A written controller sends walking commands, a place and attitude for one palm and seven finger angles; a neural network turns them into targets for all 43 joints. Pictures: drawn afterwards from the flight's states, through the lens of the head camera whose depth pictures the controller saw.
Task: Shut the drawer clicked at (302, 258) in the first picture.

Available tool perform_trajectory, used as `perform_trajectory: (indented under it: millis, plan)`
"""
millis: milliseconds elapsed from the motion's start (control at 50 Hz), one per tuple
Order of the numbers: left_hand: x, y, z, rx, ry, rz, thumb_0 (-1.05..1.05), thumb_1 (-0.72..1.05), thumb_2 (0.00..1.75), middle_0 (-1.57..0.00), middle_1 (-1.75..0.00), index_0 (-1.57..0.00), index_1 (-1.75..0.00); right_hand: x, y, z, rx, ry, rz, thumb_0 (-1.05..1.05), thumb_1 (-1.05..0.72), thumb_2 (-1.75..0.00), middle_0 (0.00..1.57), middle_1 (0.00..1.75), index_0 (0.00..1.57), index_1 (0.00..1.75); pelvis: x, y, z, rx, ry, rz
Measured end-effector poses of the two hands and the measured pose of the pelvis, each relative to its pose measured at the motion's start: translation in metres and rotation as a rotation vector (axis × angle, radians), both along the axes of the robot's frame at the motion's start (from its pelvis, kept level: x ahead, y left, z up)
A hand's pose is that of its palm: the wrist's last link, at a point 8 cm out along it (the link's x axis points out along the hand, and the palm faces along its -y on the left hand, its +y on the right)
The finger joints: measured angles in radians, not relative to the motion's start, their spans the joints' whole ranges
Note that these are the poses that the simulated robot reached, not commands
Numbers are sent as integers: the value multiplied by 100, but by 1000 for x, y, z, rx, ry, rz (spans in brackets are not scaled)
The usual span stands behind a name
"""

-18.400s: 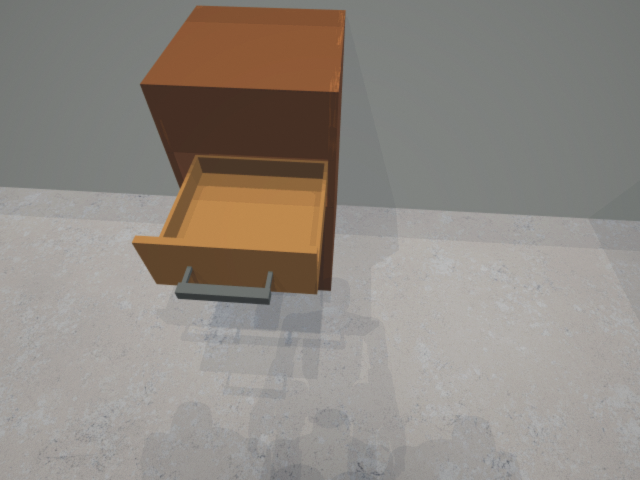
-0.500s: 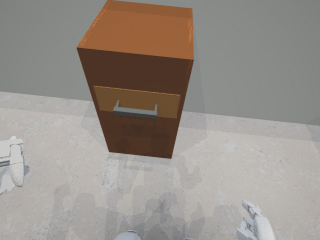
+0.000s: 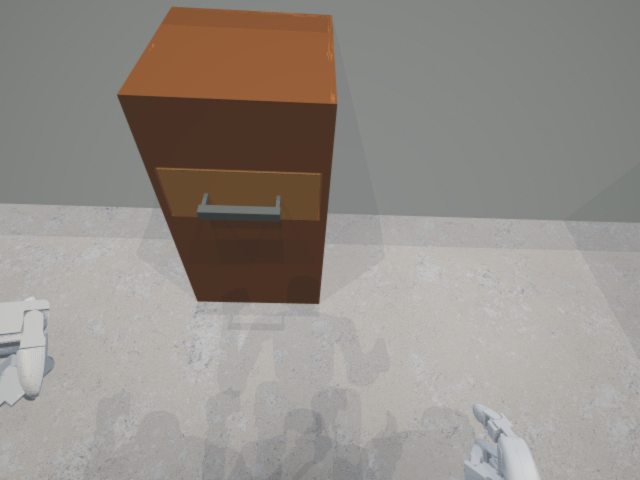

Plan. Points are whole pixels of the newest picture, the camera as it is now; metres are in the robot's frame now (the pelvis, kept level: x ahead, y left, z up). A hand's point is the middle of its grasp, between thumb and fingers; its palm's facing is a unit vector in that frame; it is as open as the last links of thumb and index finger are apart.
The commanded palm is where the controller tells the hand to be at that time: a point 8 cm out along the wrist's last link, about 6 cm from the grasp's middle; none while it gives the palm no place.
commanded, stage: stop stepping back and stand still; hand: left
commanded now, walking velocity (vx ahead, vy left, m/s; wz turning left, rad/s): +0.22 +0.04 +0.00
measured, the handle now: (240, 206) +0.74 +0.22 -0.23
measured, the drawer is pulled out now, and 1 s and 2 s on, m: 0.00 0.00 0.00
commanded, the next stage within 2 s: let the arm hang, fingers relaxed in 1.06 s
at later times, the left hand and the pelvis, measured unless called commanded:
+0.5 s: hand (9, 408) +0.15 +0.25 +0.16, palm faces +0.41 -0.82 -0.39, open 3.2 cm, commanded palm +0.10 +0.29 +0.18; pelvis -0.02 +0.00 +0.00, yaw +2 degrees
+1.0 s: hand (55, 356) +0.19 +0.24 +0.16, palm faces +0.34 -0.82 -0.47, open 3.2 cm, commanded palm +0.13 +0.28 +0.18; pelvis +0.01 -0.01 +0.01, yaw +2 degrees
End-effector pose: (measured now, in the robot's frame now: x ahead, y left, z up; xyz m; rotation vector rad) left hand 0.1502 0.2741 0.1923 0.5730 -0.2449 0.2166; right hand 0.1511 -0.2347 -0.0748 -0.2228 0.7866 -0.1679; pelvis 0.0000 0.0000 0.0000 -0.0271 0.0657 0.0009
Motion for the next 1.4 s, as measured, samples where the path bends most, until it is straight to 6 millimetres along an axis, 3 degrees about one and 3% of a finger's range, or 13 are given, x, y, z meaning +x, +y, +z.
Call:
perform_trajectory:
  millis: [100, 180, 380, 520, 640, 940, 1160, 1200, 1240, 1280, 1340, 1400]
  plan:
    - [-14, 14, -16, -61, 27, 97, 1, 89, 90, -141, -159, -141, -160, -25, -16, 3, -49, 2, -39, 1, -91, -90, 20, 30, 20, 30, -11, 2, 2, 12, -38, 24]
    - [-26, 12, -17, -85, 15, 108, 1, 89, 90, -141, -159, -141, -160, -35, -17, 10, -58, -30, -21, 1, -91, -90, 20, 30, 20, 30, -20, 1, 4, 10, -57, 32]
    - [-47, 7, -12, -94, -30, 129, 1, 89, 90, -141, -159, -141, -160, -30, 3, 7, -16, -62, 47, 1, -91, -90, 20, 30, 20, 30, -29, -2, 3, -11, -77, 45]
    - [-34, 16, -20, -124, -18, 158, 1, 89, 90, -141, -159, -141, -160, -18, 18, 4, 3, -57, 65, 1, -91, -90, 20, 30, 21, 30, -21, 2, 3, 4, -84, 42]
    - [-19, 9, -12, -82, 7, 128, 1, 89, 90, -141, -159, -141, -160, -5, 25, 7, 25, -60, 88, 1, -91, -90, 21, 30, 21, 30, -13, -2, 7, 14, -58, 40]
    - [4, 2, -14, -69, 62, 123, 1, 89, 90, -140, -159, -141, -160, 24, -2, 6, -1, -35, 48, 1, -91, -90, 20, 30, 21, 30, 8, -7, 7, 19, -49, 34]
    - [8, 0, -14, -67, 68, 122, 1, 89, 90, -140, -159, -141, -160, 28, -3, 5, 10, -31, 37, 1, -91, -90, 20, 30, 20, 30, 12, -9, 7, 19, -47, 34]
    - [14, 5, -40, -62, 155, 113, 1, 89, 90, -140, -159, -140, -160, 28, -3, -4, 33, -24, 74, 1, -91, -90, 20, 30, 20, 30, 10, -7, 4, 17, -35, 39]
    - [20, 14, -97, -126, 359, 161, 0, 89, 90, -139, -158, -139, -159, 26, -6, -20, 41, 19, 98, 1, -91, -90, 20, 30, 20, 30, 7, -4, -1, 17, -32, 45]
    - [13, 17, -165, -225, 601, 234, 0, 90, 90, -136, -156, -137, -156, 17, -8, -33, 40, 72, 97, 1, -91, -90, 20, 30, 20, 30, 5, -1, -6, 19, -38, 52]
    - [-20, 1, -255, -367, 940, 305, 0, 91, 90, -129, -149, -129, -150, -6, -9, -43, 26, 158, 75, 1, -91, -90, 20, 30, 20, 30, 3, -1, -9, 25, -56, 57]
    - [-69, -32, -314, -486, 1217, 320, 1, 91, 90, -120, -140, -120, -140, -38, -9, -47, 4, 265, 45, 1, -91, -90, 20, 30, 20, 30, 2, -2, -9, 27, -74, 59]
